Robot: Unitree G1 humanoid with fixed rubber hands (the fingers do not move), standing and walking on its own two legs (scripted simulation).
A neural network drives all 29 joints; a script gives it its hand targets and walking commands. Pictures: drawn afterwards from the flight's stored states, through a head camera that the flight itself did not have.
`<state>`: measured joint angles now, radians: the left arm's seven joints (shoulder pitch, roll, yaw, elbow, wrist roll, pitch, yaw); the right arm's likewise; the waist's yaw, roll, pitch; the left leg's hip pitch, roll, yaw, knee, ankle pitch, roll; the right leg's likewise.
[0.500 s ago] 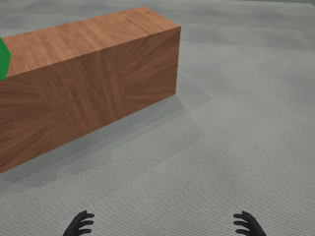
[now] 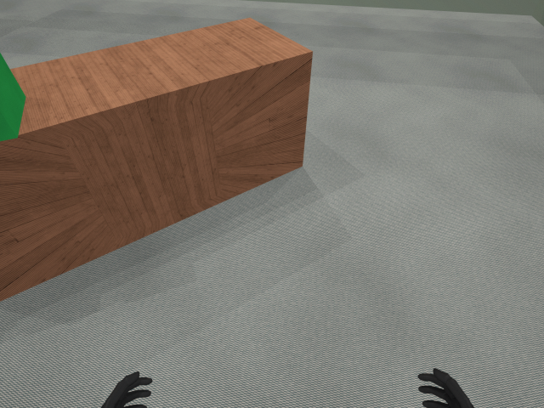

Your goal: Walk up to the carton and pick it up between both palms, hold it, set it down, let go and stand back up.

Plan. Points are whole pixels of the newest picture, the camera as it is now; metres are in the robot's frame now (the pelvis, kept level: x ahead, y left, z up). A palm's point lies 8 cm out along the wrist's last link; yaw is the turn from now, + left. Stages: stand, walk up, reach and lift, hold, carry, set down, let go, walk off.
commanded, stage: stand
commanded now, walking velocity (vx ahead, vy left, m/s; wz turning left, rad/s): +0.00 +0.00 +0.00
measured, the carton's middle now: out of the picture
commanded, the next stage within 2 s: walk up in 1.28 s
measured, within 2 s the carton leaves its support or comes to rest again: neither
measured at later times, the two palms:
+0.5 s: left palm out of the picture +0.15 +0.24 -0.07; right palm out of the picture +0.14 -0.26 -0.08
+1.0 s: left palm out of the picture +0.14 +0.25 -0.07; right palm out of the picture +0.13 -0.26 -0.08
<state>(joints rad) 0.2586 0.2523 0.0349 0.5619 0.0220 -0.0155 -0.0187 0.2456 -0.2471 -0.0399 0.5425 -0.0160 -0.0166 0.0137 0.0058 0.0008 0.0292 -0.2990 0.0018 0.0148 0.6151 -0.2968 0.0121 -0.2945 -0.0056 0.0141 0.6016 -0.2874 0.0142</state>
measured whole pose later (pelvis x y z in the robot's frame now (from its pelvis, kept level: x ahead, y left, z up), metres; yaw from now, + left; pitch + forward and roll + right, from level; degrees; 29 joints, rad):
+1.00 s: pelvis +0.00 +0.00 +0.00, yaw -1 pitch -2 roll +0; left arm 0.26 0.27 0.02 0.57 0.01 -0.01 -0.01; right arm 0.27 -0.27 -0.03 0.59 -0.01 -0.01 0.01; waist 0.00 0.00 0.02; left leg -0.27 0.01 0.02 0.59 -0.29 0.01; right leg -0.27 0.00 0.02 0.58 -0.28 0.01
